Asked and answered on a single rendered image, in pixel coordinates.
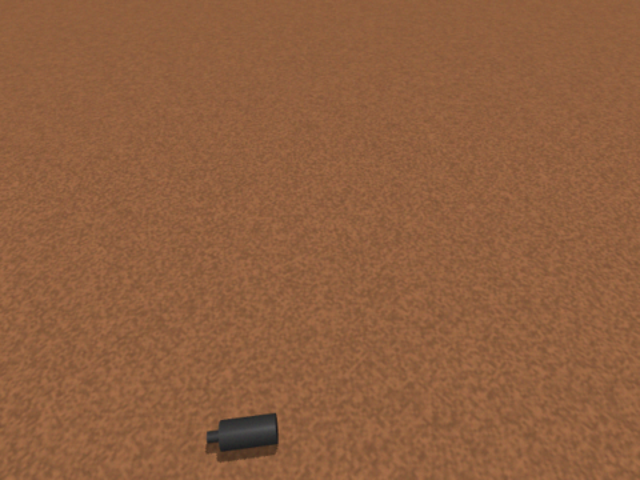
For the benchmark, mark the bottle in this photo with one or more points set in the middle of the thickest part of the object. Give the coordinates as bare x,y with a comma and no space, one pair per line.
245,432

